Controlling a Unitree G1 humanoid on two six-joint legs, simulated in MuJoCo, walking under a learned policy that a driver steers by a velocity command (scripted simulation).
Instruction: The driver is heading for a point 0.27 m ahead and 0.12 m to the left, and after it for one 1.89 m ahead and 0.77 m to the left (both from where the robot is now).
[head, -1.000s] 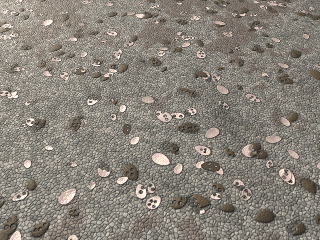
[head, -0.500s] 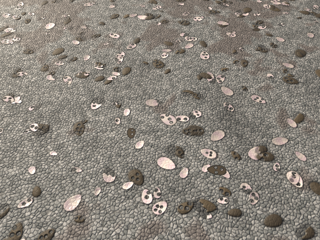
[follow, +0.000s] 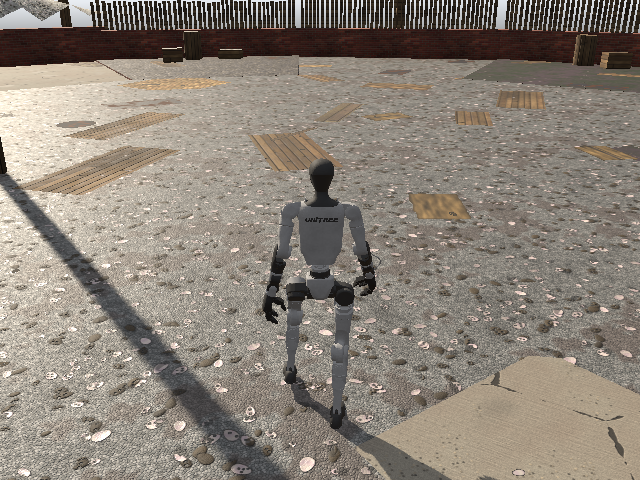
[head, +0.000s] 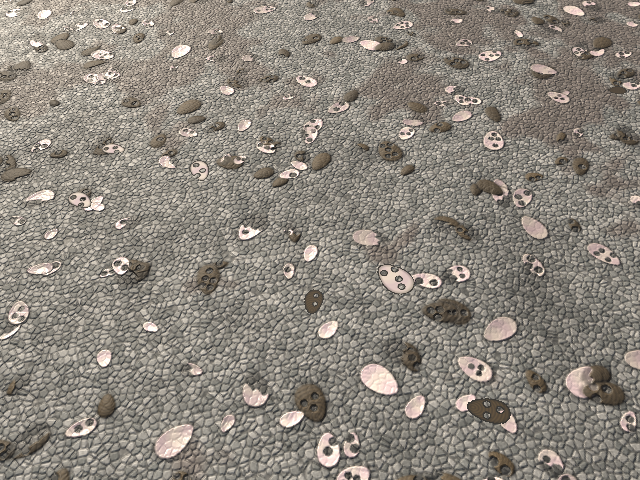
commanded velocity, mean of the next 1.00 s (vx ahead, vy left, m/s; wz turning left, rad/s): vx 0.14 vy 0.00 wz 0.55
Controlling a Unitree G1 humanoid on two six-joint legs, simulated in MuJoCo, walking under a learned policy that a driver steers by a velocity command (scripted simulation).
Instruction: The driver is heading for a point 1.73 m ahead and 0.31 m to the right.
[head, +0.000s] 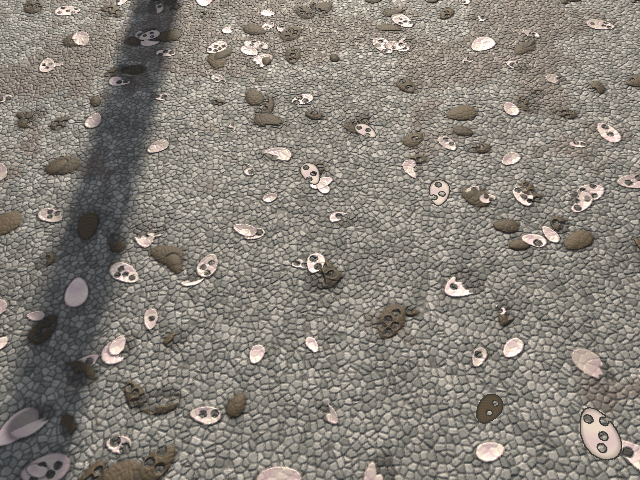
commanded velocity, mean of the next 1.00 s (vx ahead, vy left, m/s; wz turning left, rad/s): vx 0.00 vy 0.00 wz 0.15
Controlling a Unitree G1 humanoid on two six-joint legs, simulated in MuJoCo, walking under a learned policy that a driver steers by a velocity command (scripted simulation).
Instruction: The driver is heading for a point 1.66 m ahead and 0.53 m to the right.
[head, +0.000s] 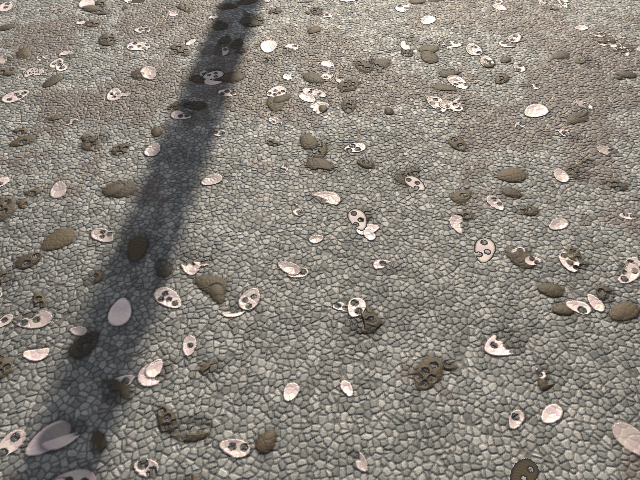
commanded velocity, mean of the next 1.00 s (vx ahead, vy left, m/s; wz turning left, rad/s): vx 0.17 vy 0.00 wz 0.00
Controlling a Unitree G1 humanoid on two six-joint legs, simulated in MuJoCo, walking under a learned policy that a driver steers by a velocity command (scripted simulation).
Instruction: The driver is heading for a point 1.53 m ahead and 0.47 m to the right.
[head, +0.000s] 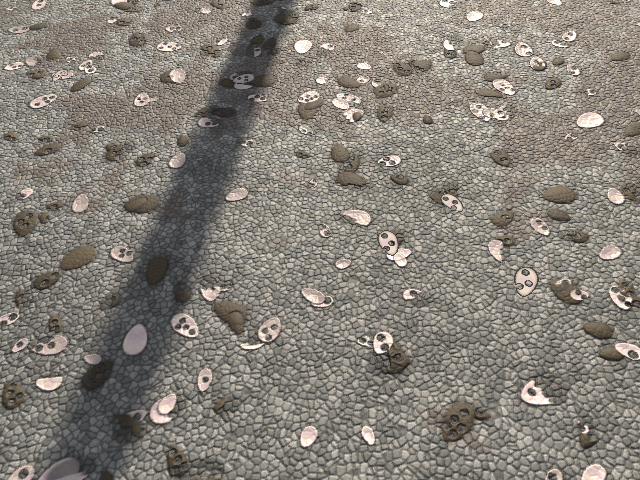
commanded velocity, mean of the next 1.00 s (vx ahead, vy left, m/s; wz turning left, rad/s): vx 0.38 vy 0.00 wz -0.23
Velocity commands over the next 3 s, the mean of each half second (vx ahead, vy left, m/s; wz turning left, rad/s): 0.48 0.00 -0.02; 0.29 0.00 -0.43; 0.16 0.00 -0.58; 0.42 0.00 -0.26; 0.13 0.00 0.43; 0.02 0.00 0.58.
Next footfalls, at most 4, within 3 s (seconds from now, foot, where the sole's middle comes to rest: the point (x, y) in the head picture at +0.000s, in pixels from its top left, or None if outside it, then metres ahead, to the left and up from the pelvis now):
0.14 left None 0.27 0.13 -0.78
0.68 right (429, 441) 0.58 -0.12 -0.78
1.18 left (345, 382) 0.70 0.07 -0.78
1.64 right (477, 431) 0.61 -0.22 -0.78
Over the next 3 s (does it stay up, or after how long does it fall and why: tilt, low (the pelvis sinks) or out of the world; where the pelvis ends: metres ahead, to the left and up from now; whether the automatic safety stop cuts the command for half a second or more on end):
stays up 0.86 -0.32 -0.01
